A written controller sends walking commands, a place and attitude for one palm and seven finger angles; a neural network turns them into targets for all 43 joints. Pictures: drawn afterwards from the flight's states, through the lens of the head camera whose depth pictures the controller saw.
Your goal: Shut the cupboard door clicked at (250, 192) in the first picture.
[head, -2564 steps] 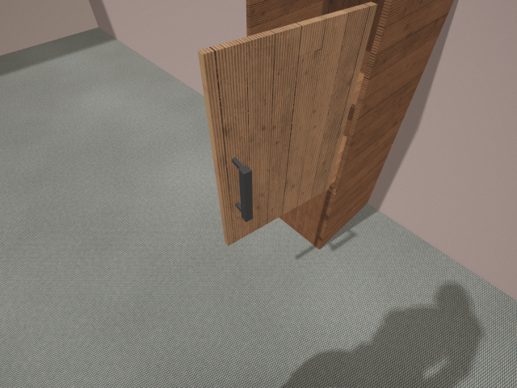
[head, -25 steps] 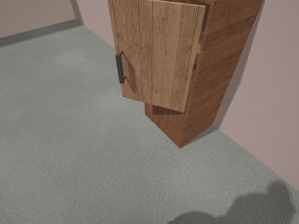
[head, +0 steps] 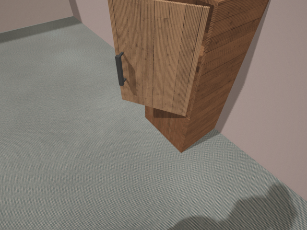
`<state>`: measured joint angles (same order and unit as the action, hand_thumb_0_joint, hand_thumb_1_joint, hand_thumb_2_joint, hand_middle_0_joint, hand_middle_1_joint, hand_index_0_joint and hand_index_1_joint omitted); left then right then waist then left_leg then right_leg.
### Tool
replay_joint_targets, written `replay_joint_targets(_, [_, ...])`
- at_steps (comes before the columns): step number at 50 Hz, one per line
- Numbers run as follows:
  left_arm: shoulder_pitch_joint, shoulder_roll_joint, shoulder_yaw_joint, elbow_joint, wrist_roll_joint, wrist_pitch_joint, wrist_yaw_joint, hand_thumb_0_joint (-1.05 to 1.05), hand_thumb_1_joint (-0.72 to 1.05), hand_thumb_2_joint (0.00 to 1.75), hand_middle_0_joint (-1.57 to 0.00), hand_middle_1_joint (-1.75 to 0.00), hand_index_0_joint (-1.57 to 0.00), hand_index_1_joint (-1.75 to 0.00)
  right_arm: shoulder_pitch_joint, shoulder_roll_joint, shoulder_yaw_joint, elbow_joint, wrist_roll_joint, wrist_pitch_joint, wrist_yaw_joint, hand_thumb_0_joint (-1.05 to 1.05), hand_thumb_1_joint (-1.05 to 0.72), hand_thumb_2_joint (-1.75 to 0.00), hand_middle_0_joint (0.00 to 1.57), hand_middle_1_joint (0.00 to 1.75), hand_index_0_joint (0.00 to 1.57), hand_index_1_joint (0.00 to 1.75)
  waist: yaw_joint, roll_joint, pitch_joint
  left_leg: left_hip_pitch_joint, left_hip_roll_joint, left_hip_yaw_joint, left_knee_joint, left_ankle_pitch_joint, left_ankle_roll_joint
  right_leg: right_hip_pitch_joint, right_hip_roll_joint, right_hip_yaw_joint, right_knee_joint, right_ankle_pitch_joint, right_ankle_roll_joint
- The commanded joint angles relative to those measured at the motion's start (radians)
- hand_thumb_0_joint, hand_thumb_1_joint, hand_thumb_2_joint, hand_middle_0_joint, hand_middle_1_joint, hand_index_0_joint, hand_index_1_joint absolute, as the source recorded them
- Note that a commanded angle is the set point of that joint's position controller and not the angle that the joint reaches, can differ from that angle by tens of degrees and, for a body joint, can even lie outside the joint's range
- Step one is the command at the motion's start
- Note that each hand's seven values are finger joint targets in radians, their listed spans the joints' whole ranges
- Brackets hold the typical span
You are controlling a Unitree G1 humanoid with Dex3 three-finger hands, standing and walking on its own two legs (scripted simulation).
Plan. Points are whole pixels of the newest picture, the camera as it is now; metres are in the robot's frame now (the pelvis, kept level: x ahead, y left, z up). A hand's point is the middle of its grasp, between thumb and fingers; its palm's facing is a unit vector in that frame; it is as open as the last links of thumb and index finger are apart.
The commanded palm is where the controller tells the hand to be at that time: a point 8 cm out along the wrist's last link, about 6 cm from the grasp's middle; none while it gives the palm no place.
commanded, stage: look to check the result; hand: left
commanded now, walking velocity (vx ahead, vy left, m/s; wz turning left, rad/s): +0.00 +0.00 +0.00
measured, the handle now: (121, 69) +0.88 +0.21 -0.10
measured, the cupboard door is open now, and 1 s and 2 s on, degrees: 32 32 32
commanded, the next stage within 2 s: walk to a spot facing it in 0.44 s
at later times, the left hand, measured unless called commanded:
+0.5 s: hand out of the picture +0.00 +0.16 -0.18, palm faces +0.03 -0.98 -0.20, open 7.4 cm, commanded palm none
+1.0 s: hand out of the picture +0.01 +0.21 -0.20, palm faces +0.23 -0.95 -0.22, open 7.4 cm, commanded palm none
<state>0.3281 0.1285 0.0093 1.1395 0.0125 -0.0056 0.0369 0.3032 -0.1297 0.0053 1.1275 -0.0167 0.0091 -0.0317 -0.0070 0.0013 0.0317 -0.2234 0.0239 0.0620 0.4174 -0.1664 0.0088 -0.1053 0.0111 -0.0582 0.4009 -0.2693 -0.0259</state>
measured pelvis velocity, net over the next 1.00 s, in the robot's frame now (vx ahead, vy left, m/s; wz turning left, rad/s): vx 0.00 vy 0.01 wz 0.21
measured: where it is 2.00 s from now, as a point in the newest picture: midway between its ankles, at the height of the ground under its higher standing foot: outside the picture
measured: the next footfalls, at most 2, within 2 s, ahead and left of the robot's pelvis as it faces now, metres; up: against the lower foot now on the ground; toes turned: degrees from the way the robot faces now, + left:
right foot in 1.28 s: +0.08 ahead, -0.14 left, +0.00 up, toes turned +23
left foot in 1.62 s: -0.04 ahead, +0.09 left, +0.00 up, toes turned +41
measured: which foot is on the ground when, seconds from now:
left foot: down 0.00-1.00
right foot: down 0.00-0.90, up 0.92-1.00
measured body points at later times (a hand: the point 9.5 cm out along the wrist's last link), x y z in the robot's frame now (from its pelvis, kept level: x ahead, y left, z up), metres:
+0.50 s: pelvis +0.01 -0.01 +0.00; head +0.01 -0.01 +0.45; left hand +0.00 +0.21 -0.16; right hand +0.01 -0.23 -0.16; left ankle +0.04 +0.11 -0.74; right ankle -0.03 -0.10 -0.74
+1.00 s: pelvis +0.00 +0.01 -0.02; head +0.04 +0.04 +0.43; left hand +0.00 +0.26 -0.18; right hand +0.07 -0.23 -0.16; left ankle +0.02 +0.11 -0.74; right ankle -0.03 -0.11 -0.69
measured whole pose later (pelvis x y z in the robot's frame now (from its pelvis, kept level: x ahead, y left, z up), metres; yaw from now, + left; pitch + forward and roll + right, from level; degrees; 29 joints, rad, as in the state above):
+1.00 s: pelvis +0.00 +0.01 -0.02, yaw +12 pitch -1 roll +0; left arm 0.19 0.21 0.07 0.99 0.02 0.05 0.03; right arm 0.24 -0.18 -0.04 1.00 -0.03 0.03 -0.01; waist -0.02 -0.04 0.11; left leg -0.36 -0.01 0.05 0.65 -0.29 0.05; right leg -0.37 -0.05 -0.08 1.02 -0.53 0.01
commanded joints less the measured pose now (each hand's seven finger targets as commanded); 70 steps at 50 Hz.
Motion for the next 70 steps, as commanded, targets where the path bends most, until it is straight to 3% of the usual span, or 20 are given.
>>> replay_joint_targets(1, [0.080,0.098,0.019,-0.015,-0.002,-0.009,0.003,0.00,0.90,0.90,-0.20,-0.30,-0.20,-0.30,0.059,-0.104,-0.022,-0.030,0.004,-0.009,-0.012,0.00,-0.90,-0.90,0.20,0.30,0.20,0.30,0.001,0.010,0.060,0.055,0.080,-0.094,-0.064,0.058,0.023,-0.118,-0.099,0.100,-0.104,0.073,-0.024])
replay_joint_targets(31, [0.052,0.128,0.035,-0.034,-0.001,-0.003,0.007,0.00,0.90,0.90,-0.20,-0.30,-0.20,-0.30,0.026,-0.114,-0.024,-0.043,0.003,0.000,-0.008,0.00,-0.90,-0.90,0.20,0.30,0.20,0.30,0.006,-0.009,0.065,0.020,0.072,-0.088,-0.013,0.127,0.011,-0.066,-0.127,0.074,-0.069,0.164,-0.022])
replay_joint_targets(36, [0.021,0.186,0.071,-0.088,0.007,0.013,0.010,0.00,0.90,0.90,-0.20,-0.30,-0.20,-0.30,-0.015,-0.114,-0.043,-0.092,-0.002,0.025,0.001,0.00,-0.90,-0.90,0.20,0.30,0.20,0.30,0.015,-0.124,0.077,-0.116,0.014,-0.031,0.238,-0.073,-0.010,-0.075,-0.267,0.110,-0.081,0.179,-0.108])
replay_joint_targets(40, [-0.046,0.206,0.090,-0.143,0.023,0.012,0.012,0.00,0.90,0.90,-0.20,-0.30,-0.20,-0.30,-0.060,-0.115,-0.064,-0.145,0.001,0.036,0.012,0.00,-0.90,-0.90,0.20,0.30,0.20,0.30,0.007,-0.146,0.102,-0.231,0.047,-0.040,0.470,-0.346,-0.021,-0.062,-0.390,0.095,-0.036,0.417,-0.191])
replay_joint_targets(43, [-0.075,0.228,0.099,-0.173,0.013,0.011,0.006,0.00,0.90,0.90,-0.20,-0.30,-0.20,-0.30,0.012,-0.118,-0.064,-0.146,-0.001,0.026,0.023,0.00,-0.90,-0.90,0.20,0.30,0.20,0.30,-0.029,-0.050,0.033,-0.089,0.038,-0.013,0.167,-0.098,-0.014,-0.044,-0.323,-0.042,0.196,0.507,-0.091])
replay_joint_targets(44, [-0.057,0.211,0.099,-0.186,0.004,0.016,0.002,0.00,0.90,0.90,-0.20,-0.30,-0.20,-0.30,0.070,-0.158,-0.069,-0.140,-0.008,0.016,0.023,0.00,-0.90,-0.90,0.20,0.30,0.20,0.30,-0.046,0.101,-0.014,0.021,0.093,-0.144,0.033,0.218,0.034,-0.143,-0.234,-0.100,0.368,0.353,-0.012])
replay_joint_targets(45, [-0.048,0.153,0.088,-0.217,-0.008,0.022,-0.002,0.00,0.90,0.90,-0.20,-0.30,-0.20,-0.30,0.108,-0.248,-0.086,-0.142,-0.017,0.010,0.014,0.00,-0.90,-0.90,0.20,0.30,0.20,0.30,-0.049,0.378,-0.022,0.114,0.306,-0.479,-0.051,0.573,0.165,-0.359,-0.081,-0.116,0.586,-0.248,0.065])
replay_joint_targets(46, [-0.116,0.171,0.077,-0.248,0.003,0.031,0.002,0.00,0.90,0.90,-0.20,-0.30,-0.20,-0.30,0.134,-0.269,-0.091,-0.131,-0.012,0.018,0.008,0.00,-0.90,-0.90,0.20,0.30,0.20,0.30,-0.068,0.294,-0.033,0.091,0.358,-0.521,-0.085,0.484,0.229,-0.379,-0.071,0.006,0.695,-0.390,0.050])
replay_joint_targets(47, [-0.124,0.169,0.084,-0.256,0.009,0.033,0.003,0.00,0.90,0.90,-0.20,-0.30,-0.20,-0.30,0.104,-0.269,-0.095,-0.141,-0.017,0.018,0.008,0.00,-0.90,-0.90,0.20,0.30,0.20,0.30,-0.056,0.199,-0.040,0.042,0.331,-0.483,-0.117,0.210,0.217,-0.372,-0.084,0.047,0.734,-0.336,0.034])
replay_joint_targets(49, [-0.171,0.177,0.092,-0.264,0.014,0.037,-0.005,0.00,0.90,0.90,-0.20,-0.30,-0.20,-0.30,0.015,-0.254,-0.092,-0.190,-0.020,0.015,0.003,0.00,-0.90,-0.90,0.20,0.30,0.20,0.30,-0.040,0.174,0.000,-0.067,0.280,-0.491,-0.153,-0.048,0.181,-0.408,-0.096,0.079,0.759,-0.223,0.046])
replay_joint_targets(54, [-0.161,0.150,0.084,-0.287,0.009,0.025,-0.017,0.00,0.90,0.90,-0.20,-0.30,-0.20,-0.30,-0.019,-0.272,-0.102,-0.219,-0.020,0.007,0.000,0.00,-0.90,-0.90,0.20,0.30,0.20,0.30,-0.026,0.070,-0.102,0.062,0.206,-0.408,-0.081,0.145,0.171,-0.394,-0.056,0.066,0.575,-0.170,0.071])
replay_joint_targets(58, [-0.169,0.155,0.081,-0.316,0.008,0.029,-0.014,0.00,0.90,0.90,-0.20,-0.30,-0.20,-0.30,-0.041,-0.288,-0.115,-0.238,-0.022,0.020,0.010,0.00,-0.90,-0.90,0.20,0.30,0.20,0.30,-0.027,0.140,-0.098,0.015,0.172,-0.425,-0.071,0.149,0.156,-0.308,-0.022,0.045,0.420,-0.175,0.075])
replay_joint_targets(61, [-0.097,0.182,0.087,-0.314,0.007,0.026,-0.012,0.00,0.90,0.90,-0.20,-0.30,-0.20,-0.30,-0.088,-0.286,-0.122,-0.266,-0.017,0.030,0.017,0.00,-0.90,-0.90,0.20,0.30,0.20,0.30,0.009,0.177,-0.098,-0.087,0.114,-0.421,-0.032,0.110,0.117,-0.146,0.013,0.029,0.220,-0.090,0.070])
replay_joint_targets(62, [-0.042,0.198,0.096,-0.303,0.005,0.023,-0.009,0.00,0.90,0.90,-0.20,-0.30,-0.20,-0.30,-0.130,-0.269,-0.123,-0.285,-0.010,0.033,0.020,0.00,-0.90,-0.90,0.20,0.30,0.20,0.30,0.045,0.149,-0.103,-0.191,0.081,-0.403,0.000,0.002,0.086,-0.021,-0.006,0.031,0.087,-0.004,0.067])
replay_joint_targets(63, [-0.012,0.258,0.109,-0.304,0.017,0.016,-0.005,0.00,0.90,0.90,-0.20,-0.30,-0.20,-0.30,-0.136,-0.223,-0.120,-0.299,-0.001,0.038,0.026,0.00,-0.90,-0.90,0.20,0.30,0.20,0.30,0.059,-0.007,-0.090,-0.338,-0.014,-0.321,0.128,-0.180,0.023,0.080,-0.139,0.158,-0.071,-0.080,0.024])
replay_joint_targets(64, [-0.033,0.355,0.127,-0.323,0.033,0.013,0.001,0.00,0.90,0.90,-0.20,-0.30,-0.20,-0.30,-0.133,-0.160,-0.116,-0.319,0.003,0.037,0.030,0.00,-0.90,-0.90,0.20,0.30,0.20,0.30,0.064,-0.290,-0.051,-0.466,-0.143,-0.135,0.451,-0.357,-0.054,0.033,-0.433,0.496,-0.207,-0.203,-0.094])
replay_joint_targets(65, [-0.111,0.336,0.110,-0.339,0.021,0.017,0.006,0.00,0.90,0.90,-0.20,-0.30,-0.20,-0.30,-0.152,-0.215,-0.125,-0.315,-0.012,0.042,0.036,0.00,-0.90,-0.90,0.20,0.30,0.20,0.30,0.038,-0.215,0.006,-0.416,-0.073,-0.162,0.694,-0.403,-0.040,-0.159,-0.501,0.480,-0.213,-0.186,-0.146])
replay_joint_targets(66, [-0.199,0.310,0.099,-0.368,0.019,0.020,0.007,0.00,0.90,0.90,-0.20,-0.30,-0.20,-0.30,-0.106,-0.204,-0.125,-0.318,-0.015,0.048,0.046,0.00,-0.90,-0.90,0.20,0.30,0.20,0.30,-0.015,-0.107,0.026,-0.387,-0.057,-0.167,0.771,-0.356,-0.038,-0.223,-0.462,0.362,-0.195,-0.153,-0.153])
replay_joint_targets(68, [-0.228,0.247,0.092,-0.370,0.018,0.007,0.005,0.00,0.90,0.90,-0.20,-0.30,-0.20,-0.30,-0.106,-0.199,-0.121,-0.291,-0.015,0.055,0.053,0.00,-0.90,-0.90,0.20,0.30,0.20,0.30,-0.039,-0.186,0.031,-0.390,-0.014,-0.122,0.841,-0.271,-0.054,-0.175,-0.345,0.218,-0.098,0.100,-0.122])
replay_joint_targets(70, [-0.202,0.242,0.086,-0.363,0.018,0.000,0.004,0.00,0.90,0.90,-0.20,-0.30,-0.20,-0.30,-0.117,-0.187,-0.111,-0.303,-0.005,0.052,0.060,0.00,-0.90,-0.90,0.20,0.30,0.20,0.30,-0.033,-0.200,0.003,-0.362,-0.007,-0.075,0.753,-0.256,-0.070,-0.100,-0.316,0.082,-0.029,0.359,-0.109])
